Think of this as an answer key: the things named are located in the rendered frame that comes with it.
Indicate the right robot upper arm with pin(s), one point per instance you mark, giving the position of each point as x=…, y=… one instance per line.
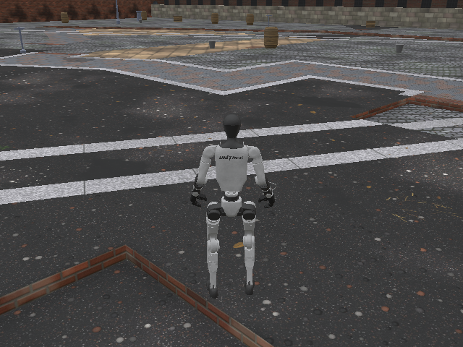
x=257, y=162

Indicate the left robot upper arm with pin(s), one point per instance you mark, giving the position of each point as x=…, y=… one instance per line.
x=205, y=162

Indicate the humanoid robot torso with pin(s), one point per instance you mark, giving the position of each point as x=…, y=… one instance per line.
x=231, y=175

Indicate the right robot forearm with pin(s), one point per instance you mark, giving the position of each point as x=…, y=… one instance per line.
x=266, y=189

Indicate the left robot forearm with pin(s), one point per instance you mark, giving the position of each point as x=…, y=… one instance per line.
x=196, y=187

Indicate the left robot thigh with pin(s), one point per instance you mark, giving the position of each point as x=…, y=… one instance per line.
x=213, y=215

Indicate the left robot hand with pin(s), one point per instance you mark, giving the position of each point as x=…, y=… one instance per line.
x=200, y=197

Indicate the right robot hand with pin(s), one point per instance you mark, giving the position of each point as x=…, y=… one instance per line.
x=264, y=198

